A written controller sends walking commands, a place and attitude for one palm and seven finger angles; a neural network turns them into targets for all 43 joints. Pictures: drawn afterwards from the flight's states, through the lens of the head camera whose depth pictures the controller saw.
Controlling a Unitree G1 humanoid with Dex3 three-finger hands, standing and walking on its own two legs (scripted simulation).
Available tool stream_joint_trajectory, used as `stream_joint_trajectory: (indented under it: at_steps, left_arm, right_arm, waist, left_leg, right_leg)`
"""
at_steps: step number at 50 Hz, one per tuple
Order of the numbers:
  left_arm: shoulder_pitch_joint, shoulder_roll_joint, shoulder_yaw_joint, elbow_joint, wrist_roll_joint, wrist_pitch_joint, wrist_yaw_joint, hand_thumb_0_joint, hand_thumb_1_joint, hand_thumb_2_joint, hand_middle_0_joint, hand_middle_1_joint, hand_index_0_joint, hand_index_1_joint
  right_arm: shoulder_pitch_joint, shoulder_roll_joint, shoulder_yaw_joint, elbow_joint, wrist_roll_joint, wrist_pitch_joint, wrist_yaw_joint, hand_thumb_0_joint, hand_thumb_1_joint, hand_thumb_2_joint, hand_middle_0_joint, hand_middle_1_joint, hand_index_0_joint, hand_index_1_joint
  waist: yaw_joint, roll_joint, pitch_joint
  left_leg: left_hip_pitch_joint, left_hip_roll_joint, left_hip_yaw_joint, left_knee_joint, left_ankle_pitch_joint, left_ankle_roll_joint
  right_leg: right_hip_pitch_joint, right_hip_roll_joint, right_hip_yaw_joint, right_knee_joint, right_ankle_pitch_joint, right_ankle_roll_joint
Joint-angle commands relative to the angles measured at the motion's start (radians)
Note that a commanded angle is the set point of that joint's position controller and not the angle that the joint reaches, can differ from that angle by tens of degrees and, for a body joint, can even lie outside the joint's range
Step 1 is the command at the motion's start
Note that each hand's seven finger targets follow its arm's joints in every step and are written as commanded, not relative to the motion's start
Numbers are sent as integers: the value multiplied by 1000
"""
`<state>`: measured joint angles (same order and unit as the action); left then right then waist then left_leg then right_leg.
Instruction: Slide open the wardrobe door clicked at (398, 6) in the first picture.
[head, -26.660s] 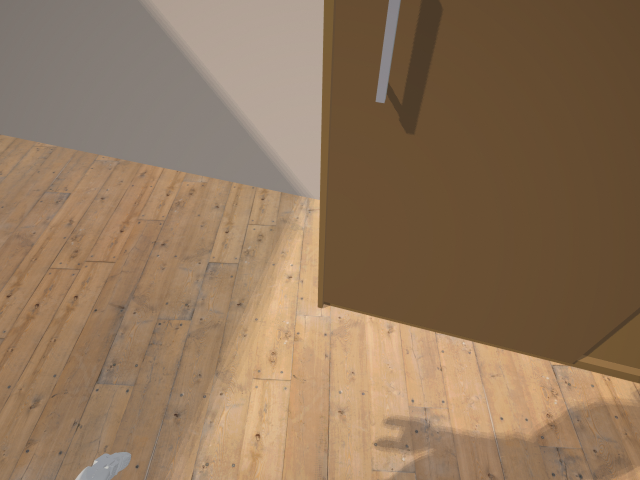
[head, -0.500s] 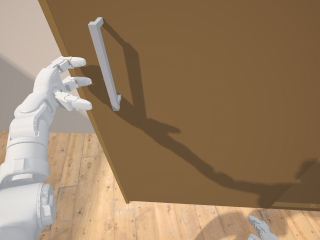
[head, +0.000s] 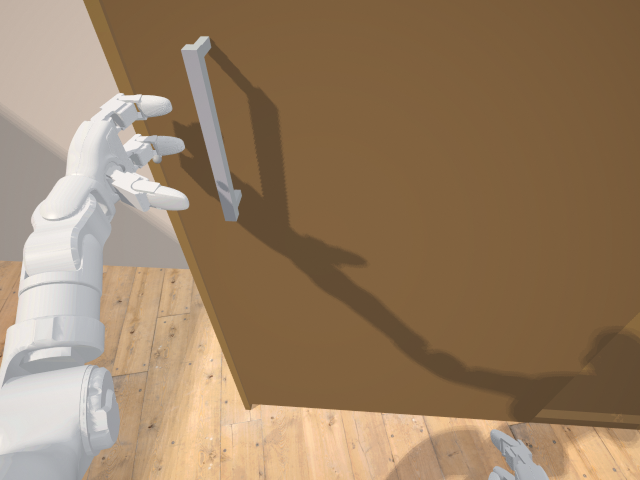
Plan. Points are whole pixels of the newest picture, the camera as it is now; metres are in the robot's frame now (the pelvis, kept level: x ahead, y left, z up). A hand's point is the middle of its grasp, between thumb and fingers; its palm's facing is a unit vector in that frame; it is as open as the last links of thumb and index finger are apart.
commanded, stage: move the hooked fingers beside the handle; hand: left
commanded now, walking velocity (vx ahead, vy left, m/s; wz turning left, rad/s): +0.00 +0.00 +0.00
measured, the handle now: (219, 139) +0.47 +0.16 +0.22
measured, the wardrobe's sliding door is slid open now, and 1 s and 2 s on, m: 0.00 0.00 0.00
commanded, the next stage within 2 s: feel for the door with the fingertips in 1.44 s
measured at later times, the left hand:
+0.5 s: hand (143, 161) +0.41 +0.23 +0.22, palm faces +0.03 -1.00 -0.01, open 14.0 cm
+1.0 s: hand (163, 165) +0.41 +0.21 +0.22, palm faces +0.02 -1.00 -0.02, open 14.0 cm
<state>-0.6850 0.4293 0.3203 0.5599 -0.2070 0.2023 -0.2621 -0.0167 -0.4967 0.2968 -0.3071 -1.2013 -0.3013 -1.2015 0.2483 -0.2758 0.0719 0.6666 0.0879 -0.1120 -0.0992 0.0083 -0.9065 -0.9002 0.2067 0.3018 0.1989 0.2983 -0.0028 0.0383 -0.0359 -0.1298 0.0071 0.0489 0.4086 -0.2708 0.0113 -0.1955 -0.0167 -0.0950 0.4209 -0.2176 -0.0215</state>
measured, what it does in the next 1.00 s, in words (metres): stands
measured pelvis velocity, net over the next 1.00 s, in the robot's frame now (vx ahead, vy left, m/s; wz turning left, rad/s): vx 0.00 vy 0.01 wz -0.01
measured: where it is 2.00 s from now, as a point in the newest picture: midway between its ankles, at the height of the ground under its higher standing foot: outside the picture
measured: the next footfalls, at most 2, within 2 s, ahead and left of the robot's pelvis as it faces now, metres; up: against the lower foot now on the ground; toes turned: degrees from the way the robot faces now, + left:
none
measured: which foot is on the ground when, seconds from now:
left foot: down 0.00-1.00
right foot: down 0.00-1.00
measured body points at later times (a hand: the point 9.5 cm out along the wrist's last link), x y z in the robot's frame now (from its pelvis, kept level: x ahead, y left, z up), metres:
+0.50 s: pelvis +0.00 +0.01 +0.00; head -0.01 -0.01 +0.45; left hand +0.40 +0.29 +0.22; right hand +0.13 -0.25 -0.10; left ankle -0.03 +0.11 -0.74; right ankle +0.01 -0.10 -0.74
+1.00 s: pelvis +0.00 +0.01 +0.00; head +0.00 -0.01 +0.45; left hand +0.40 +0.27 +0.22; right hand +0.15 -0.23 -0.10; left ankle -0.03 +0.11 -0.74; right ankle +0.01 -0.10 -0.74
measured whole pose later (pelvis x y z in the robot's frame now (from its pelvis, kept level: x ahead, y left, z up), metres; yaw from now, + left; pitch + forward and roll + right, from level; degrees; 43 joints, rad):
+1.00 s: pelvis +0.00 +0.01 +0.00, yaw +0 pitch +1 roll +0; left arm -0.66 0.41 0.31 0.54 -0.20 0.21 -0.25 -0.02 -0.50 0.30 -0.31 -1.20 -0.30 -1.20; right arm 0.25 -0.27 0.07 0.65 0.08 -0.11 -0.09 0.01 -0.91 -0.90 0.21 0.30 0.20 0.30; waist -0.01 0.04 -0.04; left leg -0.15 -0.01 0.06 0.41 -0.28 0.02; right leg -0.22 -0.03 -0.08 0.43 -0.22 -0.01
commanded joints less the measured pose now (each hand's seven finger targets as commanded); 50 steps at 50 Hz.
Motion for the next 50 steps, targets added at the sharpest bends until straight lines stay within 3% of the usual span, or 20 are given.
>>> stream_joint_trajectory:
  at_steps: [1, 2, 5, 7, 10, 12, 14, 15, 21, 26, 27, 31, 33, 34, 35, 36, 37, 40, 46, 50]
  left_arm:
    - [-463, 290, 57, -80, 2, -24, -2, 0, -500, 300, -300, -1200, -300, -1200]
    - [-419, 320, 87, -42, 2, -20, -9, 0, -500, 300, -300, -1200, -300, -1200]
    - [-416, 286, 53, -25, -16, -21, -51, 0, -500, 300, -300, -1200, -300, -1200]
    - [-429, 325, 76, -34, -19, -45, -63, 0, -500, 300, -300, -1200, -300, -1200]
    - [-537, 325, 65, -193, -25, -100, -69, 0, -500, 300, -300, -1200, -300, -1200]
    - [-575, 342, 66, -250, -23, -123, -58, 0, -500, 300, -300, -1200, -300, -1200]
    - [-561, 341, 85, -229, -29, -121, -51, 0, -500, 300, -300, -1200, -300, -1200]
    - [-550, 351, 99, -212, -30, -116, -47, 0, -500, 300, -300, -1200, -300, -1200]
    - [-390, 298, 70, -52, -17, -30, -49, 0, -500, 300, -300, -1200, -300, -1200]
    - [-421, 324, 91, -156, -24, -50, -52, 0, -500, 300, -300, -1200, -300, -1200]
    - [-434, 353, 104, -192, -24, -70, -50, 0, -500, 300, -300, -1200, -300, -1200]
    - [-536, 325, 91, -344, -30, -119, -41, 0, -500, 300, -300, -1200, -300, -1200]
    - [-504, 295, 70, -324, -29, -104, -39, 0, -500, 300, -300, -1200, -300, -1200]
    - [-516, 234, 19, -294, -31, -86, -40, 0, -500, 300, -300, -1200, -300, -1200]
    - [-478, 244, 37, -216, -32, -61, -36, 0, -500, 300, -300, -1200, -300, -1200]
    - [-473, 209, 4, -192, -32, -40, -36, 0, -500, 300, -300, -1200, -300, -1200]
    - [-420, 213, 15, -140, -27, -16, -32, 0, -500, 300, -300, -1200, -300, -1200]
    - [-413, 192, -5, -82, -20, 31, -19, 0, -500, 300, -300, -1200, -300, -1200]
    - [-560, 296, 73, -318, -15, -75, 19, 0, -500, 300, -300, -1200, -300, -1200]
    - [-557, 293, 76, -324, -13, -101, 21, 0, -500, 300, -300, -1200, -300, -1200]
  right_arm:
    - [-74, -130, -45, -128, 4, -49, -12, 0, -900, -900, 200, 300, 200, 300]
    - [-63, -139, -51, -127, 4, -45, -11, 0, -900, -900, 200, 300, 200, 300]
    - [-63, -142, -53, -142, 8, -43, -10, 0, -900, -900, 200, 300, 200, 300]
    - [-51, -149, -59, -145, 6, -42, -11, 0, -900, -900, 200, 300, 200, 300]
    - [-60, -136, -58, -162, 5, -54, -10, 0, -900, -900, 200, 300, 200, 300]
    - [-60, -133, -56, -157, 3, -55, -11, 0, -900, -900, 200, 300, 200, 300]
    - [-59, -132, -53, -148, 1, -63, -9, 0, -900, -900, 200, 300, 200, 300]
    - [-54, -135, -53, -141, 2, -64, -11, 0, -900, -900, 200, 300, 200, 300]
    - [-48, -144, -56, -134, 7, -55, -3, 0, -900, -900, 200, 300, 200, 300]
    - [-53, -144, -63, -161, 2, -50, 0, 0, -900, -900, 200, 300, 200, 300]
    - [-52, -146, -63, -162, 0, -47, -2, 0, -900, -900, 200, 300, 200, 300]
    - [-67, -127, -56, -168, -5, -67, -3, 0, -900, -900, 200, 300, 200, 300]
    - [-71, -124, -53, -158, -2, -68, -4, 0, -900, -900, 200, 300, 200, 300]
    - [-72, -122, -50, -150, 0, -70, -4, 0, -900, -900, 200, 300, 200, 300]
    - [-69, -126, -52, -133, 1, -68, -6, 0, -900, -900, 200, 300, 200, 300]
    - [-69, -129, -50, -128, 4, -66, -5, 0, -900, -900, 200, 300, 200, 300]
    - [-69, -134, -54, -126, 4, -60, -5, 0, -900, -900, 200, 300, 200, 300]
    - [-70, -136, -53, -128, 7, -45, -4, 0, -900, -900, 200, 300, 200, 300]
    - [-77, -121, -56, -160, -8, -48, -2, 0, -900, -900, 200, 300, 200, 300]
    - [-77, -115, -49, -151, -10, -54, -4, 0, -900, -900, 200, 300, 200, 300]
  waist:
    - [-5, 4, -199]
    - [3, -39, -213]
    - [-9, -72, -227]
    - [-9, -89, -247]
    - [-14, 14, -337]
    - [-18, 60, -342]
    - [-16, 70, -316]
    - [-13, 38, -306]
    - [-1, -13, -193]
    - [1, -31, -280]
    - [2, -20, -299]
    - [-6, 66, -364]
    - [-6, 97, -325]
    - [-18, 79, -281]
    - [-16, 61, -231]
    - [-20, 56, -202]
    - [-8, 23, -184]
    - [-12, -17, -161]
    - [-3, -17, -375]
    - [-1, 35, -365]
  left_leg:
    - [-8, 8, -58, -45, 225, 25]
    - [-11, 11, -58, -43, 238, 26]
    - [-18, 8, -49, -30, 233, 33]
    - [-15, 11, -48, -23, 241, 36]
    - [56, 7, -53, -8, 297, 34]
    - [84, 11, -59, -8, 320, 28]
    - [75, 10, -63, -13, 312, 27]
    - [64, 11, -70, -19, 310, 23]
    - [-17, 15, -62, -37, 264, 21]
    - [22, 16, -61, -19, 299, 25]
    - [35, 19, -65, -18, 320, 23]
    - [121, 19, -75, -9, 402, 11]
    - [125, 24, -75, -10, 427, 1]
    - [112, 23, -79, -15, 390, -2]
    - [79, 25, -78, -22, 342, -1]
    - [60, 24, -80, -31, 309, -1]
    - [41, 23, -78, -33, 291, 4]
    - [-6, 22, -79, -35, 242, 8]
    - [97, 19, -83, -5, 388, 5]
    - [116, 21, -76, -8, 434, -1]
  right_leg:
    - [83, -24, 74, -41, 256, -22]
    - [101, -25, 70, -38, 270, -22]
    - [94, -26, 75, -31, 294, -16]
    - [103, -28, 77, -29, 299, -15]
    - [118, -24, 84, -17, 338, -21]
    - [113, -22, 81, -20, 334, -24]
    - [107, -18, 79, -25, 328, -26]
    - [109, -16, 71, -25, 321, -26]
    - [69, -19, 62, -27, 282, -24]
    - [93, -19, 68, -16, 314, -23]
    - [107, -19, 69, -14, 321, -25]
    - [113, -13, 68, -9, 358, -28]
    - [89, -11, 64, -13, 345, -28]
    - [59, -9, 58, -20, 317, -27]
    - [40, -8, 55, -27, 284, -27]
    - [25, -10, 52, -30, 261, -27]
    - [27, -12, 52, -33, 245, -29]
    - [6, -17, 50, -26, 217, -25]
    - [116, -15, 65, 2, 346, -26]
    - [128, -13, 67, -3, 379, -26]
